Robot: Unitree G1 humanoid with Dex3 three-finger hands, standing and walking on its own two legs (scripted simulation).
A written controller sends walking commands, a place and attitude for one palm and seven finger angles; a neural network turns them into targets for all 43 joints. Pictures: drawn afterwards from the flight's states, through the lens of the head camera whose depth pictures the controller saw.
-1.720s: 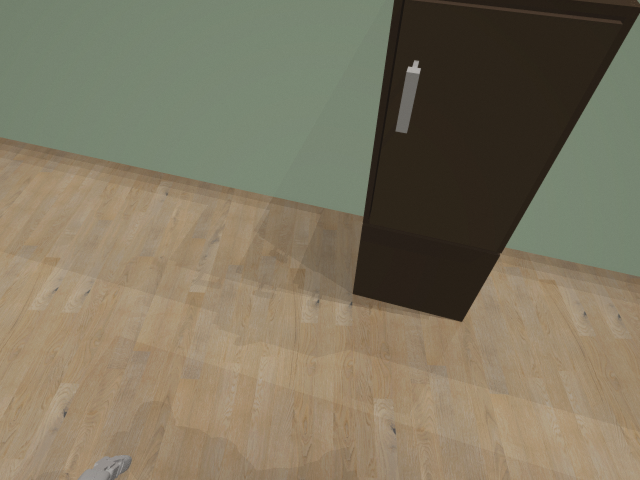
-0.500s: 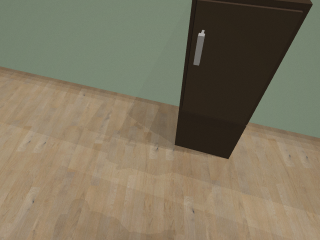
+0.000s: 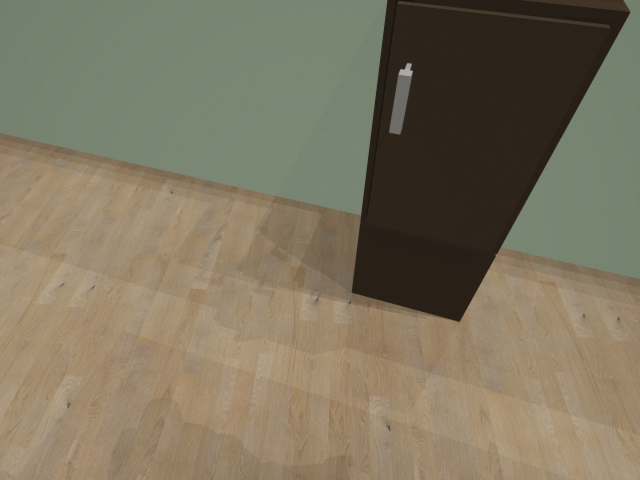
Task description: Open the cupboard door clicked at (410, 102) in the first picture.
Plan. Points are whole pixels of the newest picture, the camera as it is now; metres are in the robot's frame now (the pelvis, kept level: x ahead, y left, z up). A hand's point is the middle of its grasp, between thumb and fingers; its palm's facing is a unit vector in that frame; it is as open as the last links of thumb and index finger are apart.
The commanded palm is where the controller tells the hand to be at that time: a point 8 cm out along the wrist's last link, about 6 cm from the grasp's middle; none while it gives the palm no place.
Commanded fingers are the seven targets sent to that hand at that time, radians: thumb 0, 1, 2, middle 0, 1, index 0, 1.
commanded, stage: turn to face it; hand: left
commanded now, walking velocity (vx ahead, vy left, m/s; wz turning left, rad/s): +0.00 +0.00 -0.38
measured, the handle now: (402, 98) +0.84 -0.12 +0.06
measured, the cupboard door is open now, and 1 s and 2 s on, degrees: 0 0 0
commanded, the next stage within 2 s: take the last steps up to it in 0.58 s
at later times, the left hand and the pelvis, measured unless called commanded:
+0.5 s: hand out of the picture +0.05 +0.19 -0.19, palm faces -0.14 -0.97 -0.21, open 7.4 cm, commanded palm none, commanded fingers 0.00 0.90 0.90 -0.20 -0.30 -0.20 -0.30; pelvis -0.03 +0.01 -0.02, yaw -7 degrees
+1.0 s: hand out of the picture +0.04 +0.17 -0.18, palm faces -0.20 -0.96 -0.20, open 7.4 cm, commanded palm none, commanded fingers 0.00 0.90 0.90 -0.20 -0.30 -0.20 -0.30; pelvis -0.01 -0.01 -0.01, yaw -15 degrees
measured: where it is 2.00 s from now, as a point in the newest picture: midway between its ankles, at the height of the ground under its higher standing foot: (369, 477)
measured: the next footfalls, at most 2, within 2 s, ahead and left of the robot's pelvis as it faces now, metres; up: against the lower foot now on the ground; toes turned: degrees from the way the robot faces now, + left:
right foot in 0.84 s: -0.04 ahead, -0.11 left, +0.00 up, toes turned -19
left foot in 1.18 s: +0.16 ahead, +0.08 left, +0.00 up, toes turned -7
